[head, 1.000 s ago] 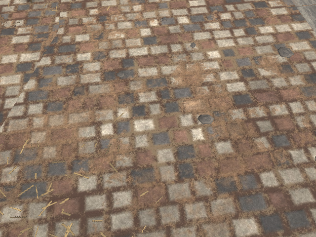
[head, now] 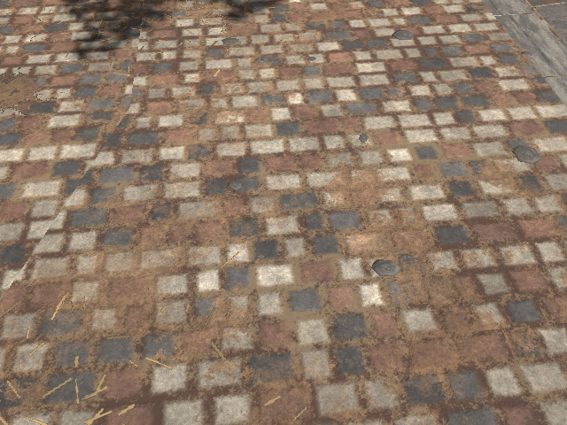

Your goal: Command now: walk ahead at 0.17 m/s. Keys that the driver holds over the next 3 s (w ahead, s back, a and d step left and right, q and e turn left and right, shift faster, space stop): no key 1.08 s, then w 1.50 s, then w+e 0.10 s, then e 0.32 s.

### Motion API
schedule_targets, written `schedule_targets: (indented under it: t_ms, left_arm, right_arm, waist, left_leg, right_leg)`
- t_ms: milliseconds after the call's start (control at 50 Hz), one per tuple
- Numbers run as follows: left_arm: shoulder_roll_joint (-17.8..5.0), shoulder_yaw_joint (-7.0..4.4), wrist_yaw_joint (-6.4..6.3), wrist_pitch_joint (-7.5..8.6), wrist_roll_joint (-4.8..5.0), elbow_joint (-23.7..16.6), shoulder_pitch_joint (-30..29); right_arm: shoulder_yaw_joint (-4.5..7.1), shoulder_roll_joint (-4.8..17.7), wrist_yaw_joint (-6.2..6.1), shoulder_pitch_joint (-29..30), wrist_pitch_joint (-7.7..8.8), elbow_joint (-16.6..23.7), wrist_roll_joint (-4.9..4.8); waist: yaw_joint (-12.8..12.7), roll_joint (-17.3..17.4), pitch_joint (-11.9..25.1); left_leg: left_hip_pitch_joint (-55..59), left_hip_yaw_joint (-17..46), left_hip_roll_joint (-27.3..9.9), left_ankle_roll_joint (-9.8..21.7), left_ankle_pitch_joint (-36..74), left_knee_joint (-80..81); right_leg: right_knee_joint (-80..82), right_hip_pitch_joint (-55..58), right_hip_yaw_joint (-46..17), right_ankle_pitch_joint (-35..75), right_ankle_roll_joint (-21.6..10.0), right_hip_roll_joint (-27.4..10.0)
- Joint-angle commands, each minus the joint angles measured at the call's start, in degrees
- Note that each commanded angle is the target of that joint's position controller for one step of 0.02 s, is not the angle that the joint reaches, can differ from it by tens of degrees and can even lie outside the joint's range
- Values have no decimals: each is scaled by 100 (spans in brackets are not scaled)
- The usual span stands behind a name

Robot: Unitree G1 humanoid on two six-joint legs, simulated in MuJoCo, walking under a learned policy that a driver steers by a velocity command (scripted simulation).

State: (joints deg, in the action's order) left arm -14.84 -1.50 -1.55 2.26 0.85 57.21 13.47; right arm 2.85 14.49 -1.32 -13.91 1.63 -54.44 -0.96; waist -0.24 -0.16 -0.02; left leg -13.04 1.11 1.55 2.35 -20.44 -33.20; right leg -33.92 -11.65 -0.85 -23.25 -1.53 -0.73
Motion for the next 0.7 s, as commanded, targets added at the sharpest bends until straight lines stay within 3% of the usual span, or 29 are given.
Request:
schedule_targets:
  t_ms: [20,40,60,100,120,140,180,200,220,240,260,280,300,320,380,460,700]
  left_arm:
    - [-450,-80,33,245,-61,-361,-360]
    - [-450,-66,46,254,-85,-376,-256]
    - [-500,-73,63,249,-99,-318,-142]
    - [-720,-144,83,188,-59,-120,146]
    - [-821,-171,79,130,-7,-45,313]
    - [-754,-145,64,70,2,32,526]
    - [-465,-1,33,-10,-61,80,419]
    - [-516,17,23,-13,-56,19,72]
    - [-648,-2,22,-24,-35,-54,-248]
    - [-830,-50,22,-40,-7,-96,-453]
    - [-967,-106,29,-16,-6,-85,-299]
    - [-961,-129,50,12,-59,-46,8]
    - [-808,-93,75,16,-99,96,184]
    - [-695,-82,92,0,-61,151,152]
    - [-484,-49,48,-135,-50,168,-34]
    - [-565,-79,-13,-241,-67,207,-86]
    - [-518,-67,-54,-226,-112,346,-142]
  right_arm:
    - [160,796,28,59,210,235,32]
    - [171,911,36,66,208,252,51]
    - [142,813,43,126,208,269,46]
    - [123,700,31,255,190,284,22]
    - [105,650,26,252,185,270,35]
    - [65,535,34,234,164,218,49]
    - [-16,237,61,258,78,169,56]
    - [-37,183,51,320,18,204,52]
    - [-46,210,33,316,-23,168,59]
    - [-35,279,14,131,-47,43,65]
    - [37,595,-15,92,-87,-18,92]
    - [111,945,-28,197,-120,-37,35]
    - [49,656,-41,254,-161,-48,0]
    - [10,476,-46,221,-189,-99,11]
    - [53,587,-38,333,-164,-185,37]
    - [66,577,-26,534,-136,-284,40]
    - [69,551,-98,704,-198,-584,82]
  waist:
    - [56,524,-455]
    - [-13,712,-280]
    - [-48,549,-116]
    - [-91,-61,247]
    - [-116,-332,423]
    - [-199,-532,533]
    - [-114,-885,351]
    - [51,-882,141]
    - [175,-679,39]
    - [303,-575,67]
    - [180,-264,142]
    - [-65,354,255]
    - [-30,391,390]
    - [22,273,360]
    - [40,38,360]
    - [-11,79,302]
    - [5,28,-112]
  left_leg:
    - [140,1319,-779,675,-65,1094]
    - [220,1507,-963,807,788,1017]
    - [271,1358,-897,791,1696,731]
    - [197,420,-335,349,3082,-177]
    - [-60,106,-129,105,3247,-569]
    - [-454,-10,-39,-104,2716,-862]
    - [-951,-9,-94,-350,-22,-1127]
    - [-1000,-17,-218,-371,-837,-862]
    - [-624,-50,-284,-361,-447,-248]
    - [109,-57,-259,-314,874,479]
    - [623,211,-300,-232,2680,627]
    - [886,266,-400,-40,4125,244]
    - [1177,285,-514,119,4683,130]
    - [1334,313,-565,171,4834,108]
    - [1160,285,-527,172,4526,210]
    - [911,201,-426,48,3835,409]
    - [671,133,-326,-79,2312,785]
  right_leg:
    - [4,-946,138,380,-189,159]
    - [-172,-862,189,932,-127,175]
    - [-165,-596,115,1515,-54,110]
    - [31,88,-85,2973,-56,4]
    - [45,503,-287,3871,-179,-132]
    - [161,926,-634,4792,-419,-461]
    - [474,1187,-1275,6116,-932,-1249]
    - [552,1072,-1359,6112,-1039,-1447]
    - [506,806,-1199,5978,-928,-1322]
    - [419,442,-874,5794,-656,-1042]
    - [305,242,-556,5189,-336,-647]
    - [360,179,-255,4227,-96,-275]
    - [458,107,-183,3459,53,-166]
    - [514,26,-130,3168,115,-87]
    - [631,321,-94,3392,138,-89]
    - [775,610,-84,3430,96,-123]
    - [1128,242,-34,2014,118,-82]
